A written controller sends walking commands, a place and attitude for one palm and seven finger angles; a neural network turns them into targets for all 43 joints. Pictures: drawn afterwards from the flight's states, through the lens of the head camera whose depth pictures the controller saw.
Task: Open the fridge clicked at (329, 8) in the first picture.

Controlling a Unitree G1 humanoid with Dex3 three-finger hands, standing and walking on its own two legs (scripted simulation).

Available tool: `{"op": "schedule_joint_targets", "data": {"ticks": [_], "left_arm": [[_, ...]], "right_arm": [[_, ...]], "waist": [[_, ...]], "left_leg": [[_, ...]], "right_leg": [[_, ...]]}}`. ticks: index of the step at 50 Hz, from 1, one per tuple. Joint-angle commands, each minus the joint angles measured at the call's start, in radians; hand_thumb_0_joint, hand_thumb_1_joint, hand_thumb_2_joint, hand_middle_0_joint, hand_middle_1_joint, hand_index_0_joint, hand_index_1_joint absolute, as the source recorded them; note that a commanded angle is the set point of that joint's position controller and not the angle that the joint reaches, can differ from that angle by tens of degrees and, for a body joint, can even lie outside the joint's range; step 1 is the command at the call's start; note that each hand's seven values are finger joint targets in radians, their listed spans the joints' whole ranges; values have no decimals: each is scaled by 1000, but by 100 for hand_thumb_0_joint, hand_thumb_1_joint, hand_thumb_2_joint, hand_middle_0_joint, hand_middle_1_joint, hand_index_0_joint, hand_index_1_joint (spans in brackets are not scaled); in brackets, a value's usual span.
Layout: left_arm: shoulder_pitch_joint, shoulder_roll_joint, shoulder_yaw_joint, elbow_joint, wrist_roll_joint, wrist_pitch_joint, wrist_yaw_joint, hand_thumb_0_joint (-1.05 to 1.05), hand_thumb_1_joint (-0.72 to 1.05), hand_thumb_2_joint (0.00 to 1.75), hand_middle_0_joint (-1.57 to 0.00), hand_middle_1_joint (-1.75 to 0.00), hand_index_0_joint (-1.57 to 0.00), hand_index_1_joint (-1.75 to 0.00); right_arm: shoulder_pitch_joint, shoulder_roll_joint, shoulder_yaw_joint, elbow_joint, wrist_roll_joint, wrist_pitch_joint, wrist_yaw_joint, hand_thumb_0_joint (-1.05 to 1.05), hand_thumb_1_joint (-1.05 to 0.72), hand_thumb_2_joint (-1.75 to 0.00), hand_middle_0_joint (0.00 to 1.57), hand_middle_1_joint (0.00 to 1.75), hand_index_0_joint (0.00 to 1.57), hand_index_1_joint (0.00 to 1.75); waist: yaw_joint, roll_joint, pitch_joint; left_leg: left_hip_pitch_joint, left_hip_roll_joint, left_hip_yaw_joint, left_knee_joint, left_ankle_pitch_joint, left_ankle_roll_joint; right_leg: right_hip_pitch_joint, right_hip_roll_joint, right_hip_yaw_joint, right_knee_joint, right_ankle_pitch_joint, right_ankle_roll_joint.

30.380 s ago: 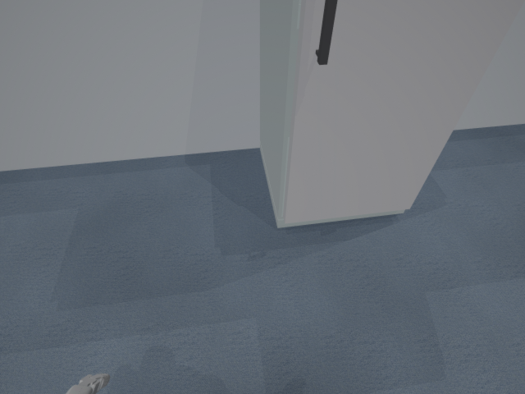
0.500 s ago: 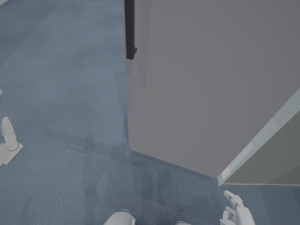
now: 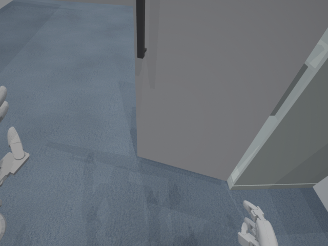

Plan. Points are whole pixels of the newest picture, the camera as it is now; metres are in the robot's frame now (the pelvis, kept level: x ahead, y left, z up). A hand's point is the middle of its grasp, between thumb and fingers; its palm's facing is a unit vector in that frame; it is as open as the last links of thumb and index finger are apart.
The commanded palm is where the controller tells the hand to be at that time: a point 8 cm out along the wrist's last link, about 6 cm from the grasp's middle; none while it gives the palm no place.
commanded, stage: stop stepping back and stand still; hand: left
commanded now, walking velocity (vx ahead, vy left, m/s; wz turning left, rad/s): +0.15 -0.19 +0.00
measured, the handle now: (142, 1) +0.75 +0.14 +0.28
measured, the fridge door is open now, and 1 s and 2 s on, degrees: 71 71 71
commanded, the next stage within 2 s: let the arm hang, fingers relaxed in 1.56 s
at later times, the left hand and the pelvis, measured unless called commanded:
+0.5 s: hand (28, 178) +0.18 +0.24 +0.17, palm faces +0.44 -0.82 -0.37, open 7.4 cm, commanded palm +0.12 +0.28 +0.19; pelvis -0.03 -0.01 +0.01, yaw -3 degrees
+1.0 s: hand (14, 164) +0.21 +0.29 +0.16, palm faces +0.36 -0.83 -0.43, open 7.4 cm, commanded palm +0.15 +0.33 +0.19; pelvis -0.01 +0.04 +0.01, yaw -4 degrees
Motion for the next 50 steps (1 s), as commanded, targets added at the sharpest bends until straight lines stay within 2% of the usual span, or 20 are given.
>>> {"op": "schedule_joint_targets", "data": {"ticks": [1, 2, 6, 9, 10, 11, 12, 13, 14, 15, 16, 19, 23, 26, 29, 30, 33, 38, 44, 50], "left_arm": [[7, 229, 168, -270, -20, -55, 8, 0, 90, 90, -20, -30, -20, -30], [-4, 183, 123, -317, -8, -54, 6, 0, 90, 90, -20, -30, -20, -30], [126, 191, 134, -306, 4, -34, 11, 0, 90, 90, -20, -30, -20, -30], [153, 186, 132, -247, 2, -2, 18, 0, 90, 90, -20, -30, -20, -30], [143, 198, 144, -236, 6, 4, 19, 0, 90, 90, -20, -30, -20, -30], [141, 206, 152, -208, 10, 15, 18, 0, 90, 90, -20, -30, -20, -30], [72, 228, 152, -230, 3, 11, 15, 0, 90, 90, -20, -30, -20, -30], [-5, 247, 167, -242, -6, -14, 16, 0, 90, 90, -20, -30, -20, -30], [-40, 260, 188, -237, -6, -41, 17, 0, 90, 90, -20, -30, -20, -30], [-2, 197, 149, -154, -1, -38, 20, 0, 90, 90, -20, -30, -20, -30], [-46, 176, 110, -154, 1, -34, 14, 0, 90, 90, -20, -30, -20, -30], [-48, 157, 70, -107, 3, -50, 5, 0, 90, 90, -20, -30, -20, -30], [-92, 188, 85, -150, 14, -72, 15, 0, 90, 90, -20, -30, -20, -30], [-22, 211, 129, -196, 3, -74, 20, 0, 90, 90, -20, -30, -20, -30], [15, 217, 152, -294, -2, -93, 21, 0, 90, 90, -20, -30, -20, -30], [27, 218, 162, -284, -3, -95, 22, 0, 90, 90, -20, -30, -20, -30], [80, 200, 158, -207, -4, -77, 6, 0, 90, 90, -20, -30, -20, -30], [96, 181, 139, -153, -13, -62, 1, 0, 90, 90, -20, -30, -20, -30], [85, 187, 133, -224, -15, -50, 0, 0, 90, 90, -20, -30, -20, -30], [47, 192, 133, -276, -12, -54, 8, 0, 90, 90, -20, -30, -20, -30]], "right_arm": [[-70, -136, -54, -144, 0, -55, -9, 0, -90, -90, 20, 30, 20, 30], [-72, -110, -48, -152, -6, -51, -2, 0, -90, -90, 20, 30, 20, 30], [-74, -127, -50, -161, -4, -35, 13, 0, -90, -90, 20, 30, 20, 30], [-77, -133, -55, -167, -8, 2, 0, 0, -90, -90, 20, 30, 20, 30], [-74, -133, -60, -161, -11, 13, -4, 0, -90, -90, 20, 30, 20, 30], [-68, -131, -66, -157, -12, 27, -2, 0, -90, -90, 20, 30, 20, 30], [-75, -122, -66, -160, -5, 35, 2, 0, -90, -90, 20, 30, 20, 30], [-67, -139, -68, -134, -11, 22, 2, 0, -90, -90, 20, 30, 20, 30], [-35, -136, -63, -106, -20, 10, 9, 0, -90, -90, 20, 30, 20, 30], [-15, -115, -59, -97, -10, 3, 11, 0, -90, -90, 20, 30, 20, 30], [-23, -124, -63, -97, -5, 7, 11, 0, -90, -90, 20, 30, 20, 30], [-49, -130, -54, -83, -7, 1, -2, 0, -90, -90, 20, 30, 20, 30], [-45, -120, -54, -89, -12, -31, -15, 0, -90, -90, 20, 30, 20, 30], [-38, -121, -57, -100, -17, -47, -16, 0, -90, -90, 20, 30, 20, 30], [-38, -155, -71, -124, -6, -45, -7, 0, -90, -90, 20, 30, 20, 30], [-44, -155, -67, -127, 0, -41, -3, 0, -90, -90, 20, 30, 20, 30], [-38, -132, -51, -121, 3, -33, -2, 0, -90, -90, 20, 30, 20, 30], [-27, -123, -55, -123, 11, -12, 11, 0, -90, -90, 20, 30, 20, 30], [-54, -119, -43, -144, 7, 5, 2, 0, -90, -90, 20, 30, 20, 30], [-63, -125, -39, -151, -2, -6, -9, 0, -90, -90, 20, 30, 20, 30]], "waist": [[-12, 336, -90], [-29, 356, -30], [-4, 238, -50], [-10, 254, -49], [-4, 194, -57], [-7, 44, -37], [2, -148, -9], [-6, -111, 36], [-26, -39, -28], [-29, -20, -64], [-31, -16, -37], [-21, 12, 93], [5, -71, 60], [8, 11, 5], [8, 219, -99], [14, 225, -115], [-6, 216, -50], [-22, -28, -127], [-13, 91, -162], [-8, 196, -122]], "left_leg": [[136, 302, -364, -418, -203, 64], [57, 296, -405, -467, -316, 35], [-49, 246, -197, -464, -448, 33], [-159, 189, -123, -328, -495, 14], [-202, 149, -82, -179, -442, 13], [-270, 77, -12, 94, -345, 7], [-376, 14, 6, 366, -242, -10], [-397, 26, -35, 533, -185, -26], [-368, 51, -57, 561, -139, -36], [-351, 48, -58, 547, -119, -35], [-298, 55, -54, 523, -97, -37], [-256, 68, -15, 426, -25, -26], [-106, 53, 39, 145, -55, -3], [57, 27, 59, -62, 13, 9], [238, 177, -146, -120, 265, 73], [233, 214, -189, -103, 349, 88], [63, 184, -135, -107, 294, 57], [67, 80, -2, 31, 324, -5], [164, 120, -38, -43, 442, 11], [115, 141, -93, -129, 322, 12]], "right_leg": [[-117, 42, -32, 184, -137, -6], [-95, 34, -17, 246, -104, -13], [90, 74, -150, 67, -84, -35], [276, 87, -192, -146, -118, -67], [321, 46, -124, -215, -126, -92], [281, -91, 100, -309, -198, -156], [224, -305, 450, -464, -306, -238], [176, -354, 454, -469, -91, -275], [202, -323, 350, -395, 62, -265], [201, -285, 319, -376, -15, -245], [104, -255, 284, -403, -186, -209], [-16, -241, 201, -439, -128, -180], [32, -218, 139, -372, -41, -166], [63, -174, 103, -274, 99, -125], [6, -45, 12, -45, 226, -11], [0, -15, -11, -29, 213, 14], [103, -8, -33, -119, 232, -14], [187, -118, 69, -155, 691, -51], [145, -53, 1, -139, 540, -23], [142, -13, -34, -155, 310, -25]]}}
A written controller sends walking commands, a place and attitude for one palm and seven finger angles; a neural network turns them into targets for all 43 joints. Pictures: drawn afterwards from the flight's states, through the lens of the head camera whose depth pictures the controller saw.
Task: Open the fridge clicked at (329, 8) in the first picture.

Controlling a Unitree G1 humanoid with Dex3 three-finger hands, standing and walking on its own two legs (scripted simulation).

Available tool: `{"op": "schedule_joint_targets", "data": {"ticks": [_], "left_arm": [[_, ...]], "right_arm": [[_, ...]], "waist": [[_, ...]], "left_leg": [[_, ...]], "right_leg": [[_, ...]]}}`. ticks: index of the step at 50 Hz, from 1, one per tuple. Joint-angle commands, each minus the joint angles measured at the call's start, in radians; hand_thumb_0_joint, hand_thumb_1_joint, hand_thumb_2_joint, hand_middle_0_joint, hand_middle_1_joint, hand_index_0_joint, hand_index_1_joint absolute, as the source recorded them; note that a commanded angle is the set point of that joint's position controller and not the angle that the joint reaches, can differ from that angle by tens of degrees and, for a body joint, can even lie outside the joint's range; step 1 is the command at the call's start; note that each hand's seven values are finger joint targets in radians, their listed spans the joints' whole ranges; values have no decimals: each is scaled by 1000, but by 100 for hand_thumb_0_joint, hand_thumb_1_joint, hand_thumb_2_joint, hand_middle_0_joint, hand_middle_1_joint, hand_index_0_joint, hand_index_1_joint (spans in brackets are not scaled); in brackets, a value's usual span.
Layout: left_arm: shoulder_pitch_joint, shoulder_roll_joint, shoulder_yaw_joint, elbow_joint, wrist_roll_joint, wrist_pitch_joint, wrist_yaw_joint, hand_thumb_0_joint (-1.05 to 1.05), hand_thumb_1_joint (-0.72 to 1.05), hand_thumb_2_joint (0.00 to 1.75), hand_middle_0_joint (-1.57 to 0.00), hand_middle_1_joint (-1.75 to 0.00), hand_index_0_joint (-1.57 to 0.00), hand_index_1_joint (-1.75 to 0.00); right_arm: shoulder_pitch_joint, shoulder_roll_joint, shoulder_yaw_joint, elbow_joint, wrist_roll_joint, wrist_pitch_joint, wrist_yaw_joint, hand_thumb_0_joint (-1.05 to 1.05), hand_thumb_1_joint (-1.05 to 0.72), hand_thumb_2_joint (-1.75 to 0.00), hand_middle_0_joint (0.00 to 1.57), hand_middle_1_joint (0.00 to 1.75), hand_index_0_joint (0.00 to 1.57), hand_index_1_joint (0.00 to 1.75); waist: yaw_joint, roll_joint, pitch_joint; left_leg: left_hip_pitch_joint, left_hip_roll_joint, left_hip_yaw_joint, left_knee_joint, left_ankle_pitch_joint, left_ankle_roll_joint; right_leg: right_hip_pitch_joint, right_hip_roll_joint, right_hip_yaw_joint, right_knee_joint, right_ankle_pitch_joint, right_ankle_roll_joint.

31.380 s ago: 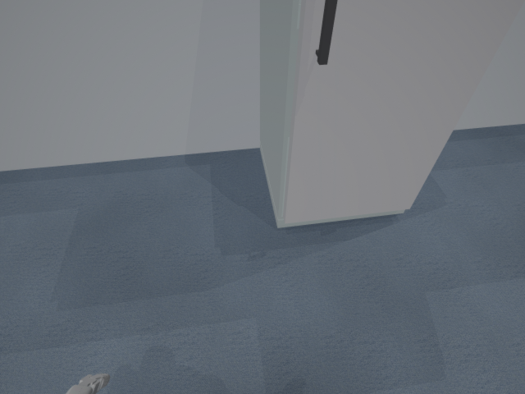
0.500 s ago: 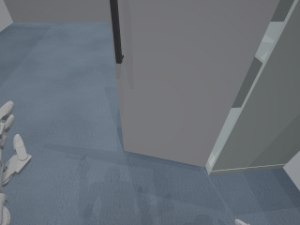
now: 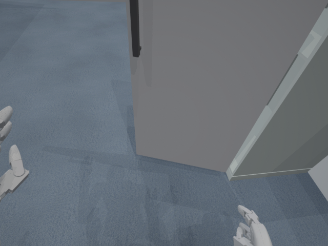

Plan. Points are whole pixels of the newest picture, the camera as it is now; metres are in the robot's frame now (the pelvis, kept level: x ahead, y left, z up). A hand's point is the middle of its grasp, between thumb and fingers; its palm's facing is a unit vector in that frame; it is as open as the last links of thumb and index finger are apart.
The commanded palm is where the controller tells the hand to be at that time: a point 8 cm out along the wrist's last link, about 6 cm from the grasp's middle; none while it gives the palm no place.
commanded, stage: stop stepping back and stand still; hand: left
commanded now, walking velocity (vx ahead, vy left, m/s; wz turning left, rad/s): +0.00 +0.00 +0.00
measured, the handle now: out of the picture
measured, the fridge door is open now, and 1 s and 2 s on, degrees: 71 71 71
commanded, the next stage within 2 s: let the arm hang, fingers relaxed in 0.56 s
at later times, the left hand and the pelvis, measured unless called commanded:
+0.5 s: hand out of the picture +0.15 +0.28 +0.16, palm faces +0.46 -0.78 -0.43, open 7.4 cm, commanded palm +0.09 +0.32 +0.18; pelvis -0.04 +0.01 +0.00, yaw +2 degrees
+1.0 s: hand out of the picture +0.01 +0.17 -0.18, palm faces -0.03 -0.99 -0.16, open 7.2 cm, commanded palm none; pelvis -0.04 +0.00 -0.01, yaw +3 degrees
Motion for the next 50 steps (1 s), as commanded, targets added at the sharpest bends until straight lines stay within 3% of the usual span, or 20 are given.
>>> {"op": "schedule_joint_targets", "data": {"ticks": [1, 4, 12, 15, 16, 18, 21, 23, 32, 33, 34, 35, 36, 38, 40, 43, 44, 46, 48, 50], "left_arm": [[-67, 208, 157, -256, -7, -74, 26, 0, 90, 90, -20, -30, -20, -30], [-46, 184, 145, -238, -9, -76, 27, 0, 90, 90, -20, -30, -20, -30], [-32, 150, 122, -168, -12, -72, 24, 0, 90, 90, -20, -30, -20, -30], [-66, 148, 106, -188, -2, -75, 25, 0, 90, 90, -20, -30, -20, -30], [-78, 173, 127, -199, 2, -76, 28, 0, 90, 90, -20, -30, -20, -30], [-85, 153, 107, -184, 6, -74, 29, 0, 90, 90, -20, -30, -20, -30], [-97, 174, 126, -202, 11, -76, 33, 0, 90, 90, -20, -30, -20, -30], [-89, 154, 108, -183, 9, -75, 32, 0, 90, 90, -20, -30, -20, -30], [-67, 150, 106, -134, 2, -67, 30, 0, 90, 90, -20, -30, -20, -30], [-88, 14, -280, 605, 64, 103, -112, 0, 90, 90, -20, -30, -20, -30], [-108, 16, -266, 604, 45, 182, -133, 0, 90, 90, -20, -30, -20, -30], [-128, 11, -273, 585, 43, 202, -137, 0, 90, 90, -20, -30, -20, -30], [-157, -6, -283, 627, 51, 197, -138, 0, 90, 90, -20, -30, -20, -30], [-198, 19, -298, 717, 54, 198, -142, 0, 90, 90, -20, -30, -20, -30], [-237, 37, -313, 828, 59, 195, -142, 0, 90, 90, -20, -30, -20, -30], [-290, 49, -334, 990, 62, 193, -137, 0, 90, 90, -20, -30, -20, -30], [-309, 47, -343, 1038, 59, 195, -134, 0, 90, 90, -20, -30, -20, -30], [-322, 53, -354, 1114, 57, 194, -130, 0, 90, 90, -20, -30, -20, -30], [-304, 40, -359, 1196, 53, 192, -129, 0, 90, 90, -20, -30, -20, -30], [-273, 36, -357, 1271, 50, 189, -129, 0, 90, 90, -20, -30, -20, -30]], "right_arm": [[-72, -146, -60, -154, -1, -58, -23, 0, -90, -90, 20, 30, 20, 30], [-68, -142, -58, -153, -1, -61, -22, 0, -90, -90, 20, 30, 20, 30], [-71, -149, -61, -153, 0, -64, -25, 0, -90, -90, 20, 30, 20, 30], [-75, -155, -61, -154, 0, -69, -27, 0, -90, -90, 20, 30, 20, 30], [-82, -157, -62, -152, -4, -72, -31, 0, -90, -90, 20, 30, 20, 30], [-75, -151, -59, -150, -3, -72, -31, 0, -90, -90, 20, 30, 20, 30], [-78, -154, -63, -145, -7, -76, -32, 0, -90, -90, 20, 30, 20, 30], [-72, -147, -61, -141, -6, -76, -30, 0, -90, -90, 20, 30, 20, 30], [-80, -145, -63, -129, -2, -67, -27, 0, -90, -90, 20, 30, 20, 30], [-134, -350, -103, 104, 18, -85, 69, 0, -90, -90, 20, 30, 20, 30], [-71, -301, -102, 74, 32, -6, 72, 0, -90, -90, 20, 30, 20, 30], [-68, -296, -99, 47, 31, 16, 68, 0, -90, -90, 20, 30, 20, 30], [-63, -298, -99, 67, 17, 24, 68, 0, -90, -90, 20, 30, 20, 30], [-82, -305, -83, 67, 7, 51, 69, 0, -90, -90, 20, 30, 20, 30], [-85, -297, -75, 91, -3, 66, 69, 0, -90, -90, 20, 30, 20, 30], [-54, -261, -69, 139, -14, 91, 72, 0, -90, -90, 20, 30, 20, 30], [-45, -250, -67, 157, -17, 99, 72, 0, -90, -90, 20, 30, 20, 30], [-40, -252, -65, 184, -17, 107, 72, 0, -90, -90, 20, 30, 20, 30], [-45, -245, -63, 224, -15, 105, 68, 0, -90, -90, 20, 30, 20, 30], [-49, -249, -66, 258, -12, 103, 61, 0, -90, -90, 20, 30, 20, 30]], "waist": [[1, 176, -121], [-3, 185, -108], [-8, 110, -66], [-8, 154, -49], [-5, 163, -55], [-6, 143, -39], [-6, 148, -55], [-6, 108, -47], [-6, 71, -40], [-38, 78, 19], [-28, 111, -56], [-26, 117, -39], [-19, 83, -61], [-10, -5, -31], [-10, -122, -22], [-28, -172, -21], [-36, -141, -15], [-38, -12, -25], [-26, 128, -41], [-9, 198, -49]], "left_leg": [[93, 111, -145, -127, 284, 4], [64, 115, -153, -159, 190, 2], [-3, 102, -172, -231, -83, -7], [-24, 110, -195, -282, -208, -3], [-37, 109, -199, -293, -233, -2], [-53, 105, -195, -297, -264, -1], [-40, 87, -177, -267, -242, -4], [-20, 75, -167, -239, -206, -8], [45, 62, -145, -178, -64, -13], [-30, 106, -162, 3, 247, -2], [58, 118, -129, -6, 279, -13], [43, 129, -135, -20, 225, -5], [9, 146, -168, -22, 239, 11], [-58, 150, -212, -62, 160, 37], [-48, 118, -210, -51, 115, 31], [18, 53, -155, 15, 106, 11], [47, 40, -141, 23, 98, 2], [83, 49, -151, -4, 120, -2], [59, 81, -184, -73, 109, 8], [25, 93, -195, -112, 69, 13]], "right_leg": [[13, -30, 39, -31, 271, 1], [19, -22, 33, -43, 222, 1], [23, -21, 31, -100, 124, 1], [19, -9, 24, -92, 80, 3], [37, -8, 19, -89, 78, 3], [35, -8, 23, -93, 67, 3], [38, -17, 30, -114, 66, -5], [9, -27, 44, -140, 49, -9], [-51, -43, 69, -180, 80, -12], [-126, -131, 7, -32, 247, -32], [-149, -133, 56, -49, 192, -35], [-165, -112, 30, -36, 96, -31], [-158, -88, 14, 16, 53, -34], [-119, -72, 17, 48, 10, -37], [-125, -98, 59, -5, 20, -50], [-171, -163, 133, -78, 49, -82], [-193, -176, 144, -92, 49, -91], [-186, -161, 132, -90, 39, -85], [-113, -124, 109, -74, 33, -62], [-42, -108, 96, -75, 50, -57]]}}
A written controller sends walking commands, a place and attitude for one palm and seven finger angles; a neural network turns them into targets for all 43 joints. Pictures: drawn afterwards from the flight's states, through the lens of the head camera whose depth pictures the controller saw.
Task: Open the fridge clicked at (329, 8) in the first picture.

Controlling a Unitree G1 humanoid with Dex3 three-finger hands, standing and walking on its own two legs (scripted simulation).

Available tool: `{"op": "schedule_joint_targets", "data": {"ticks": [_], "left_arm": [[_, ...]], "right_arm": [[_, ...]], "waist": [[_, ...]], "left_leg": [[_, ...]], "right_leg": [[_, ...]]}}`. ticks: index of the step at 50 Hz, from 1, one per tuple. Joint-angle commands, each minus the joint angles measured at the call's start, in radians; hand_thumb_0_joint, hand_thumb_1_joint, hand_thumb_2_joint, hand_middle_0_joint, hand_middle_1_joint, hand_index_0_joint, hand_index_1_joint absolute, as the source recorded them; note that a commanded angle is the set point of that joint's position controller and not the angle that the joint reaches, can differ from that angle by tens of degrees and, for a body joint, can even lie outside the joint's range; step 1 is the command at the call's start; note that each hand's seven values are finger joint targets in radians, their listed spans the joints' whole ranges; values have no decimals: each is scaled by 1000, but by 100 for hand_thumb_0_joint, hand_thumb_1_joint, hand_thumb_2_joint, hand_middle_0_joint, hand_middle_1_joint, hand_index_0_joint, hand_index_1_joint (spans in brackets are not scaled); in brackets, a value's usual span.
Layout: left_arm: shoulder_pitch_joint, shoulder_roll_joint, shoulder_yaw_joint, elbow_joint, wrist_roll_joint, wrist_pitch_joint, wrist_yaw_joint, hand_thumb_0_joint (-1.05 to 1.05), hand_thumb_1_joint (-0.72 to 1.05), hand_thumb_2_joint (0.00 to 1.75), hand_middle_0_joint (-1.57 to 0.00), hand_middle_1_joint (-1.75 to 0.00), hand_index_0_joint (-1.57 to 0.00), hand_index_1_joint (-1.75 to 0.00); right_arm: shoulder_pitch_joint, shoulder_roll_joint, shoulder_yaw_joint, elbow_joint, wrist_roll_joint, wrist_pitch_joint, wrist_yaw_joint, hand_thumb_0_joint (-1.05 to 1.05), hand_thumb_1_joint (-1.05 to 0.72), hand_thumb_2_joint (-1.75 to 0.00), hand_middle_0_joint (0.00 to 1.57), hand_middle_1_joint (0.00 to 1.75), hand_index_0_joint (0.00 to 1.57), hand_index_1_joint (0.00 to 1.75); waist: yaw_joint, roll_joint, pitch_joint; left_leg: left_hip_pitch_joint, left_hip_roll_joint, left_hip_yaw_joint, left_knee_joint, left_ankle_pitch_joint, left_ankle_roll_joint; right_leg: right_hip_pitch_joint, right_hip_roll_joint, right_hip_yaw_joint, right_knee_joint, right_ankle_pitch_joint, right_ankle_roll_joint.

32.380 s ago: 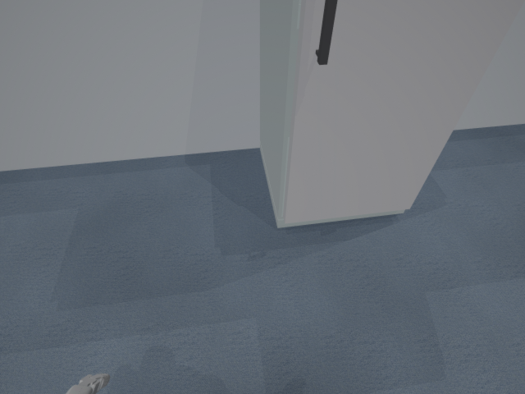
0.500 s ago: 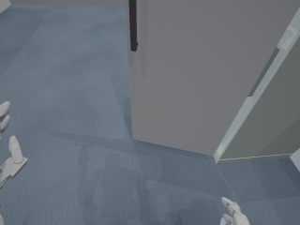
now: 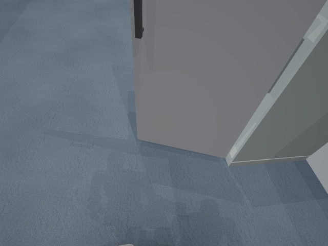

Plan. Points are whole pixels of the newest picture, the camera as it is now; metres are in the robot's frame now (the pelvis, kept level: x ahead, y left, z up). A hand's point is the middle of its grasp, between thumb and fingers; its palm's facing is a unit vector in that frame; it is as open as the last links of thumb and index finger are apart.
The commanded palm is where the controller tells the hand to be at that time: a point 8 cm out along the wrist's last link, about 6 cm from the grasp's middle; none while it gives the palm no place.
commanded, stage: let the arm hang, fingers relaxed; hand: left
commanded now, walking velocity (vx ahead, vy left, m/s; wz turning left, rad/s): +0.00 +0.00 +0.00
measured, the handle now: out of the picture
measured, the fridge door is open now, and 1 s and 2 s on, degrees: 71 71 71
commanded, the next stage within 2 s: look to check the result in 0.76 s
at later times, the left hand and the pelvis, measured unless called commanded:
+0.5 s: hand out of the picture +0.09 +0.27 -0.14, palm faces -0.04 -0.93 -0.37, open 7.4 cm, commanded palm none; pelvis +0.02 +0.01 +0.01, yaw -1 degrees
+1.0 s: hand out of the picture +0.11 +0.25 -0.15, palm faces -0.08 -0.95 -0.31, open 7.4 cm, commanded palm none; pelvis +0.04 +0.01 +0.02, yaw -2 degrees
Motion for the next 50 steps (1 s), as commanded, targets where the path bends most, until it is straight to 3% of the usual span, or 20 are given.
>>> {"op": "schedule_joint_targets", "data": {"ticks": [1, 4, 8, 11, 20, 24, 31, 40, 50], "left_arm": [[-13, 220, 76, 3, -6, -57, 7, 0, 90, 90, -20, -30, -20, -30], [-20, 225, 74, 79, -10, -59, 4, 0, 90, 90, -20, -30, -20, -30], [-44, 233, 73, 143, -11, -65, 2, 0, 90, 90, -20, -30, -20, -30], [-63, 244, 73, 179, -11, -69, 2, 0, 90, 90, -20, -30, -20, -30], [-122, 279, 65, 231, -11, -72, 3, 0, 90, 90, -20, -30, -20, -30], [-140, 291, 64, 233, -10, -73, 1, 0, 90, 90, -20, -30, -20, -30], [-168, 310, 66, 226, -10, -80, 0, 0, 90, 90, -20, -30, -20, -30], [-183, 313, 67, 232, -13, -78, -1, 0, 90, 90, -20, -30, -20, -30], [-178, 309, 65, 248, -16, -79, 2, 0, 90, 90, -20, -30, -20, -30]], "right_arm": [[-59, -149, -48, -35, 8, -26, -24, 0, -90, -90, 20, 30, 20, 30], [-38, -147, -53, 13, 12, -25, -31, 0, -90, -90, 20, 30, 20, 30], [-17, -169, -63, 58, 16, -28, -39, 0, -90, -90, 20, 30, 20, 30], [-18, -187, -67, 85, 19, -31, -40, 0, -90, -90, 20, 30, 20, 30], [-79, -215, -62, 136, 17, -34, -31, 0, -90, -90, 20, 30, 20, 30], [-109, -225, -60, 143, 16, -36, -26, 0, -90, -90, 20, 30, 20, 30], [-140, -241, -56, 147, 19, -47, -24, 0, -90, -90, 20, 30, 20, 30], [-158, -250, -52, 157, 19, -49, -28, 0, -90, -90, 20, 30, 20, 30], [-150, -249, -49, 166, 22, -48, -34, 0, -90, -90, 20, 30, 20, 30]], "waist": [[32, 206, -114], [29, 230, -116], [20, 118, -106], [21, 71, -84], [20, 1, -36], [22, 28, -29], [25, 29, -78], [21, 80, -87], [17, 56, -118]], "left_leg": [[90, 112, -155, -144, 20, 8], [101, 115, -152, -162, -12, 5], [147, 126, -154, -172, 16, 7], [170, 131, -153, -190, 38, 9], [212, 138, -150, -263, 34, 5], [218, 137, -148, -288, 19, 3], [259, 138, -144, -285, 132, 1], [280, 138, -138, -288, 171, -5], [319, 142, -130, -267, 250, -4]], "right_leg": [[53, -90, 137, -170, 63, -54], [76, -96, 141, -198, 69, -63], [66, -102, 135, -233, 86, -63], [61, -103, 130, -253, 98, -60], [45, -110, 132, -293, 79, -42], [47, -113, 134, -299, 76, -36], [91, -120, 133, -301, 151, -29], [118, -127, 133, -313, 176, -30], [143, -132, 126, -318, 247, -31]]}}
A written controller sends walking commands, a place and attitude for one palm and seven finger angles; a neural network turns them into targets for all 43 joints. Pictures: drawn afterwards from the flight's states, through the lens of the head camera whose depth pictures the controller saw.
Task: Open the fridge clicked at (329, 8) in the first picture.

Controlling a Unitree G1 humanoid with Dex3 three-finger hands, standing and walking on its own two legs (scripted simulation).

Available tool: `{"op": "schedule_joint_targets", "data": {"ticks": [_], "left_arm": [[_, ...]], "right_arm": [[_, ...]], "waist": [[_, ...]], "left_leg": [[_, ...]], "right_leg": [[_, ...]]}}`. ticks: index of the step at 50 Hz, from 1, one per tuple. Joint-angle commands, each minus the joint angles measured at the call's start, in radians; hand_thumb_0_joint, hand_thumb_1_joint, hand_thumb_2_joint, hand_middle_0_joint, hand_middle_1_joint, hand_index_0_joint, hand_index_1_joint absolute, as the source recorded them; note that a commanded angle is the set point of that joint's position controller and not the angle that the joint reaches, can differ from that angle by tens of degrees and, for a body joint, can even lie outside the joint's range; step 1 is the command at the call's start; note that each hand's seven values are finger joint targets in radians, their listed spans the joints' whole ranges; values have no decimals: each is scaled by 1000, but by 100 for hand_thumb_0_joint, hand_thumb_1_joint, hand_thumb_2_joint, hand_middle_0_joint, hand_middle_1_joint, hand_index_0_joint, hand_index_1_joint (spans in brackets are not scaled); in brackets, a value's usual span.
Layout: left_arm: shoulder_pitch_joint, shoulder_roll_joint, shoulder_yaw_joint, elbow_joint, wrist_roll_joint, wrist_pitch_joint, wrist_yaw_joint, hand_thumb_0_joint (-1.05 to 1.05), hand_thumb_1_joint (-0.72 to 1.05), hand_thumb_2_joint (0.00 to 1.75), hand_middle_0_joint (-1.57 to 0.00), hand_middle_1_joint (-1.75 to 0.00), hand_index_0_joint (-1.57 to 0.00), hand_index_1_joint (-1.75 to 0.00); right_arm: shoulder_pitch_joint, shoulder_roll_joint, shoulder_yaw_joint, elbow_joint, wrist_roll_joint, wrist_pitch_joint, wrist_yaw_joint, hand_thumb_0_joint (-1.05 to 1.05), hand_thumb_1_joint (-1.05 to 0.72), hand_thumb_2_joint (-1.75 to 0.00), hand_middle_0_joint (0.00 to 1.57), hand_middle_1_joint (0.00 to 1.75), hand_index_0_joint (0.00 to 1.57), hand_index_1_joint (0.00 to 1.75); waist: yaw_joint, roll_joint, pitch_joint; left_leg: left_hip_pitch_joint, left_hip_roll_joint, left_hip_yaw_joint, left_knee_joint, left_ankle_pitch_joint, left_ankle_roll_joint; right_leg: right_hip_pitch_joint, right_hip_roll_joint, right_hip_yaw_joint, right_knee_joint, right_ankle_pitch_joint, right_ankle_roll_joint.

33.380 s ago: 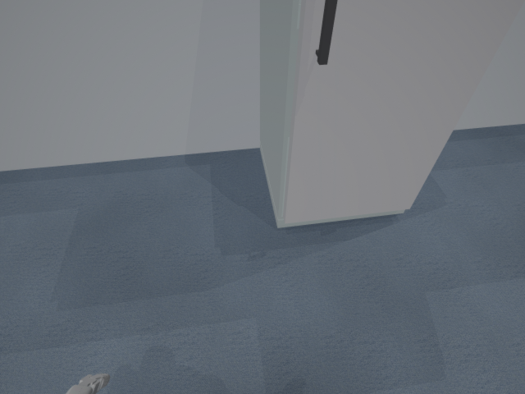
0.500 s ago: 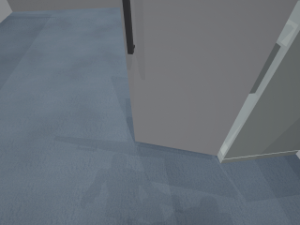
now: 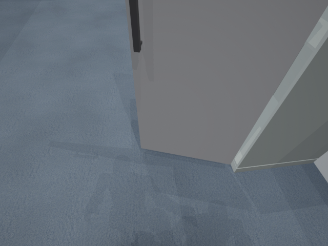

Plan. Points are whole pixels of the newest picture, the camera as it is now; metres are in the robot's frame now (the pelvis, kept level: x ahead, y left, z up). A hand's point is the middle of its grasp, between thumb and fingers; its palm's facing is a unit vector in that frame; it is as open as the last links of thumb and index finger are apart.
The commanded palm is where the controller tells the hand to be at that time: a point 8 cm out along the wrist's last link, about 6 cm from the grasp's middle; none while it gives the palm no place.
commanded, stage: look to check the result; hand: left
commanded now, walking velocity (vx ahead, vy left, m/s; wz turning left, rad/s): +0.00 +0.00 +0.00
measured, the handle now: out of the picture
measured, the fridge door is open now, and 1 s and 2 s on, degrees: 71 71 71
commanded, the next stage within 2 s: stand and wait in 0.34 s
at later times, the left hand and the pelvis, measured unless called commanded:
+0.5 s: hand out of the picture +0.09 +0.23 -0.16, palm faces -0.04 -0.94 -0.33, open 7.4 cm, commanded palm none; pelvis +0.02 -0.01 +0.00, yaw +0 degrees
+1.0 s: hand out of the picture +0.08 +0.21 -0.16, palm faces -0.06 -0.95 -0.32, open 7.4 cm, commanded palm none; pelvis +0.02 -0.02 +0.00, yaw -1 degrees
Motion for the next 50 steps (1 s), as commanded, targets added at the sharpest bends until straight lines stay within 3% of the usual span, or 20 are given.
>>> {"op": "schedule_joint_targets", "data": {"ticks": [1, 9, 24, 30, 38, 50], "left_arm": [[-18, 192, 40, -54, -6, -21, 13, 0, 90, 90, -20, -30, -20, -30], [-22, 191, 37, -48, -6, -19, 17, 0, 90, 90, -20, -30, -20, -30], [-20, 187, 40, -57, -5, -24, 21, 0, 90, 90, -20, -30, -20, -30], [-17, 182, 39, -56, -6, -22, 21, 0, 90, 90, -20, -30, -20, -30], [-15, 179, 40, -51, -8, -23, 22, 0, 90, 90, -20, -30, -20, -30], [-7, 171, 38, -47, -9, -22, 23, 0, 90, 90, -20, -30, -20, -30]], "right_arm": [[-41, -198, -40, -63, 7, -18, -19, 0, -90, -90, 20, 30, 20, 30], [-42, -192, -40, -55, 7, -16, -19, 0, -90, -90, 20, 30, 20, 30], [-42, -181, -39, -56, 5, -16, -20, 0, -90, -90, 20, 30, 20, 30], [-44, -174, -37, -55, 4, -14, -21, 0, -90, -90, 20, 30, 20, 30], [-31, -172, -36, -52, 4, -13, -24, 0, -90, -90, 20, 30, 20, 30], [-27, -163, -36, -46, 5, -9, -24, 0, -90, -90, 20, 30, 20, 30]], "waist": [[5, 15, -122], [4, 14, -97], [4, 4, -111], [5, 20, -79], [3, 9, -103], [4, 7, -71]], "left_leg": [[142, 166, -163, -19, 211, -12], [144, 167, -155, -22, 228, -14], [162, 164, -144, -12, 278, -17], [149, 162, -139, -18, 240, -21], [161, 165, -132, -15, 235, -25], [151, 165, -125, -19, 197, -27]], "right_leg": [[-42, -119, 91, -45, 175, -53], [-45, -121, 88, -45, 198, -52], [-21, -124, 88, -39, 289, -54], [-29, -123, 95, -52, 272, -55], [-14, -123, 98, -51, 299, -56], [-32, -119, 106, -62, 288, -54]]}}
